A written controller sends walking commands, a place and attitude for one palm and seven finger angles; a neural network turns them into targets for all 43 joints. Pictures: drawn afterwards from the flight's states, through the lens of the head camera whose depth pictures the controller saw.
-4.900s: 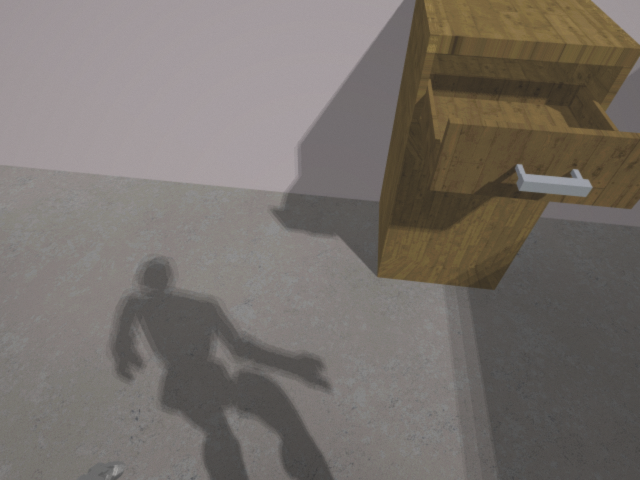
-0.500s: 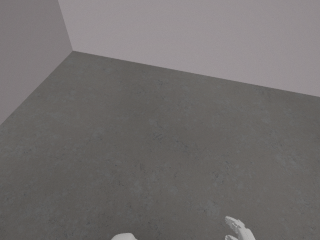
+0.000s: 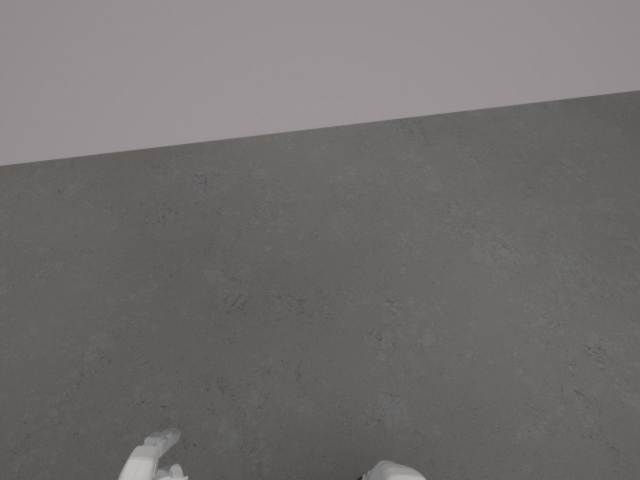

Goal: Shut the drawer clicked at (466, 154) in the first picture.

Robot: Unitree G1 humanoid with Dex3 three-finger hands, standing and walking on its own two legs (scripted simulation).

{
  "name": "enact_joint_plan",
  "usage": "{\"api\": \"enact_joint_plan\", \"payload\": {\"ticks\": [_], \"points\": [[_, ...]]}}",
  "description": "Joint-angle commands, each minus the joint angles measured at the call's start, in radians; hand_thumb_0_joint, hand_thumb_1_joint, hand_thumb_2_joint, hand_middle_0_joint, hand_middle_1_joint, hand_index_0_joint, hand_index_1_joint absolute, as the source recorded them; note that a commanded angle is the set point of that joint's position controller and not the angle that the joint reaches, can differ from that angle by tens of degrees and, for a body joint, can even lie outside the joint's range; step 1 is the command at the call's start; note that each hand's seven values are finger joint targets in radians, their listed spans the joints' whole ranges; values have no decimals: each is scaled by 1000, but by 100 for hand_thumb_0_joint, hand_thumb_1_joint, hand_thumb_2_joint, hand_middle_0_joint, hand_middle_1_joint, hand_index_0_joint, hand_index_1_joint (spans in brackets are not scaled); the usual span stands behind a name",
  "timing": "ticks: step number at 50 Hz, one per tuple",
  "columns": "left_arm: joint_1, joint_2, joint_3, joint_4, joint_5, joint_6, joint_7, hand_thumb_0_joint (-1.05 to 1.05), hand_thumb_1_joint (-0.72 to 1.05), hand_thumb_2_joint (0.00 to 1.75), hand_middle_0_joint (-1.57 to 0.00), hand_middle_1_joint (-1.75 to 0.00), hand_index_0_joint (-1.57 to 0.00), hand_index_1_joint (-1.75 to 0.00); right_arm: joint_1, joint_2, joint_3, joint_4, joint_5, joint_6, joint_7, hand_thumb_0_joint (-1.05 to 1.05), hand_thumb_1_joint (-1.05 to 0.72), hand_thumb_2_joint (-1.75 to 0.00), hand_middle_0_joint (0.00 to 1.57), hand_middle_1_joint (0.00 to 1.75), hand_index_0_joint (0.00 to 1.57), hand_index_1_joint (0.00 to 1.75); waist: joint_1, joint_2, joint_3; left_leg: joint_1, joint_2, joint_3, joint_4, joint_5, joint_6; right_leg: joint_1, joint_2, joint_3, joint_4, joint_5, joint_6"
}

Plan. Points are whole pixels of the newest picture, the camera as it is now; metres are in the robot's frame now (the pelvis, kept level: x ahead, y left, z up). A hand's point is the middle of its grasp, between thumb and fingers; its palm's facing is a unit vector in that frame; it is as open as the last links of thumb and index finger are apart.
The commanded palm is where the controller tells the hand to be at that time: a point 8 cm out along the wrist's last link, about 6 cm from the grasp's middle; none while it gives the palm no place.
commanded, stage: turn to face it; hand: left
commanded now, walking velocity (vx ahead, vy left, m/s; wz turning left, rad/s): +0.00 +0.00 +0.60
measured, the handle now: out of the picture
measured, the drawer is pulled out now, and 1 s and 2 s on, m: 0.30 0.30 0.30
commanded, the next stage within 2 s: none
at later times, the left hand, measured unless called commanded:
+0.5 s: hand out of the picture +0.06 +0.26 -0.17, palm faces +0.29 -0.93 -0.22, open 7.4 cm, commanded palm none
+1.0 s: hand out of the picture -0.02 +0.18 -0.13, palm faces +0.55 -0.79 -0.28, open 7.4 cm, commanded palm none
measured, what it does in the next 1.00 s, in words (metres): steps on the spot, turning left: left foot, then right foot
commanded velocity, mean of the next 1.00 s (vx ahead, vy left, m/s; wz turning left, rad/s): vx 0.00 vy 0.00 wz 0.60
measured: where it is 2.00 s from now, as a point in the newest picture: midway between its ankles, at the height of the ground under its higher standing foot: outside the picture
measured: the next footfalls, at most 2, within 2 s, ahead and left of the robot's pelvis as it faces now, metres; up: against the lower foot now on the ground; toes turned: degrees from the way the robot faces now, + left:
left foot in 0.36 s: +0.09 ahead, +0.14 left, +0.00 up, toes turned +20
right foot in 0.86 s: +0.10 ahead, -0.11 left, +0.00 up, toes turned +26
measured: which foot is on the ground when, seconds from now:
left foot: up 0.00-0.34, down 0.36-0.86, up 0.88-1.00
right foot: down 0.00-0.36, up 0.38-0.84, down 0.86-1.00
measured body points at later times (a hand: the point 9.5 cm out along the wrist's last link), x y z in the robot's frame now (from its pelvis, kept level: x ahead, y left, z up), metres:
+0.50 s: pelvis +0.02 +0.04 +0.01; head +0.05 +0.08 +0.46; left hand +0.04 +0.31 -0.15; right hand +0.13 -0.20 -0.12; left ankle +0.05 +0.13 -0.72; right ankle +0.03 -0.11 -0.64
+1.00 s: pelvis +0.02 -0.03 +0.02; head +0.05 -0.04 +0.47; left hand -0.05 +0.22 -0.10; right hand +0.23 -0.21 -0.13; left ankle -0.02 +0.10 -0.64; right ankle +0.07 -0.13 -0.72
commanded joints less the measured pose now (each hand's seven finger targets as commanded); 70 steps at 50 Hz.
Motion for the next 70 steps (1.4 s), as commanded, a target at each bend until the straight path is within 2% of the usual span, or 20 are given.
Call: {"api": "enact_joint_plan", "payload": {"ticks": [1, 5, 16, 18, 21, 24, 28, 36, 41, 42, 43, 44, 45, 49, 55, 61, 63, 64, 65, 70], "points": [[253, 175, 14, 39, -24, -28, 34, 0, 90, 90, -20, -30, -20, -30, 3, -45, 2, -80, 17, 4, -18, 0, -90, -90, 20, 30, 20, 30, 125, -213, -344, -312, -55, -299, 414, -117, 1, 498, -388, 334, -187, 872, -201], [54, 106, -7, -2, -18, -10, 44, 0, 90, 90, -20, -30, -20, -30, 18, -38, -4, -36, 8, 43, -7, 0, -90, -90, 20, 30, 20, 30, 35, -129, -109, -255, -51, -280, 333, 24, -14, 176, -308, 99, -288, 541, -114], [66, 116, 35, -50, -20, 27, 39, 0, 90, 90, -20, -30, -20, -30, -17, -77, -37, -123, -7, 37, 26, 0, -90, -90, 20, 30, 20, 30, 20, -67, -112, -79, -88, -171, -186, 296, 2, 93, -289, -51, -84, 77, -7], [66, 19, 22, -119, -32, 41, 30, 0, 90, 90, -20, -30, -20, -30, 57, -252, -75, -146, -19, 21, 20, 0, -90, -90, 20, 30, 20, 30, -18, 407, -100, -7, 260, -720, -473, 655, 194, -196, -67, -65, 354, -468, 118], [2, 48, 27, -120, -15, 38, 22, 0, 90, 90, -20, -30, -20, -30, -46, -230, -65, -169, -14, 14, -2, 0, -90, -90, 20, 30, 20, 30, 8, 201, -126, -70, 192, -707, -501, 364, 204, -258, -65, 144, 618, -264, 100], [95, 74, 35, -72, -18, 40, 14, 0, 90, 90, -20, -30, -20, -30, -132, -201, -50, -199, -6, 1, -6, 0, -90, -90, 20, 30, 20, 30, 51, 126, -173, -18, 80, -537, -476, 461, 167, -200, -62, 146, 563, -128, 117], [92, 87, 30, -74, -24, 47, 19, 0, 90, 90, -20, -30, -20, -30, -109, -220, -59, -195, -4, 7, -1, 0, -90, -90, 20, 30, 20, 30, 33, 78, -184, 40, 81, -564, -480, 487, 200, -170, -47, 145, 446, -152, 130], [86, 95, 21, -107, -29, 47, 25, 0, 90, 90, -20, -30, -20, -30, -137, -261, -77, -205, -8, 34, 12, 0, -90, -90, 20, 30, 20, 30, 19, 131, -163, -19, 58, -687, -482, 348, 220, -59, 1, 146, 213, -228, 118], [248, 111, 26, -88, -34, 36, 31, 0, 90, 90, -20, -30, -20, -30, -232, -257, -90, -244, -6, 51, 23, 0, -90, -90, 20, 30, 20, 30, 90, 158, -179, -208, -35, -682, -437, 265, 147, 251, 37, 106, -161, -105, 84], [296, 152, 35, -82, -27, 31, 36, 0, 90, 90, -20, -30, -20, -30, -241, -219, -87, -255, 1, 56, 28, 0, -90, -90, 20, 30, 20, 30, 112, 55, -171, -339, -108, -622, -332, 162, 90, 372, -42, 169, -319, -109, 51], [292, 253, 55, -104, -6, 22, 43, 0, 90, 90, -20, -30, -20, -30, -223, -139, -77, -280, 8, 58, 30, 0, -90, -90, 20, 30, 20, 30, 116, -268, -136, -546, -252, -426, -26, 13, 3, 409, -341, 519, -488, -334, -56], [187, 271, 36, -140, -15, 31, 43, 0, 90, 90, -20, -30, -20, -30, -238, -175, -81, -290, -11, 56, 29, 0, -90, -90, 20, 30, 20, 30, 91, -274, -79, -522, -233, -390, 202, -25, -2, 202, -460, 532, -509, -322, -106], [125, 236, 46, -158, -19, 23, 49, 0, 90, 90, -20, -30, -20, -30, -247, -193, -88, -288, -12, 67, 32, 0, -90, -90, 20, 30, 20, 30, 69, -293, -71, -469, -202, -408, 314, -3, 6, 105, -424, 526, -507, -295, -98], [96, 146, 8, -146, -18, 0, 38, 0, 90, 90, -20, -30, -20, -30, -201, -163, -70, -223, -7, 68, 50, 0, -90, -90, 20, 30, 20, 30, 34, -170, -35, -462, -158, -326, 430, 168, -31, 200, -253, 168, -342, 168, -48], [230, 189, 16, -93, -10, 7, 37, 0, 90, 90, -20, -30, -20, -30, -333, -147, -51, -251, 0, 72, 51, 0, -90, -90, 20, 30, 20, 30, 109, -205, -61, -395, -140, -258, 204, 80, -47, 318, -306, 108, -290, 374, -73], [219, 236, 38, -80, -10, 21, 32, 0, 90, 90, -20, -30, -20, -30, -290, -151, -38, -250, 6, 47, 46, 0, -90, -90, 20, 30, 20, 30, 99, -239, -147, -179, -165, -180, -189, 148, -13, 350, -316, 16, -136, 465, -33], [216, 211, 39, -93, -27, 27, 23, 0, 90, 90, -20, -30, -20, -30, -178, -247, -63, -226, -1, 31, 42, 0, -90, -90, 20, 30, 20, 30, 34, -59, -227, 137, -79, -292, -386, 467, 41, 146, -264, -49, 126, 295, 58], [192, 136, 23, -141, -32, 27, 13, 0, 90, 90, -20, -30, -20, -30, -104, -366, -94, -220, -4, 24, 35, 0, -90, -90, 20, 30, 20, 30, -9, 276, -250, 311, 210, -665, -378, 908, 183, -183, -119, -58, 353, -347, 139], [110, 139, 8, -171, -19, 41, 24, 0, 90, 90, -20, -30, -20, -30, -31, -389, -95, -191, 8, 32, 29, 0, -90, -90, 20, 30, 20, 30, -39, 228, -252, 261, 263, -664, -372, 970, 246, -212, -104, 54, 466, -460, 132], [126, 140, 27, -105, -22, 48, 11, 0, 90, 90, -20, -30, -20, -30, -249, -263, -57, -241, -2, 23, 8, 0, -90, -90, 20, 30, 20, 30, 57, 158, -124, -11, 56, -518, -444, 612, 184, -140, -88, 135, 515, -180, 134]]}}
